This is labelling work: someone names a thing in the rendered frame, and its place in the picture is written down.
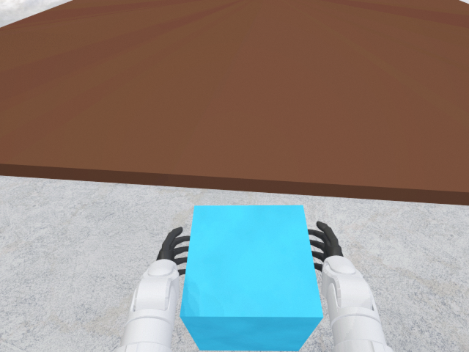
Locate left robot forearm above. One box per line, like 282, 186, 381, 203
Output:
115, 259, 180, 352

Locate carton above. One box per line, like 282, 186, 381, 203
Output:
180, 205, 323, 351

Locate right robot hand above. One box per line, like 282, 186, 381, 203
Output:
308, 221, 343, 272

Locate left robot hand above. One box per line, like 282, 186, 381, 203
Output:
156, 227, 190, 276

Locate right robot forearm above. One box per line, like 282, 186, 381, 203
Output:
321, 256, 394, 352

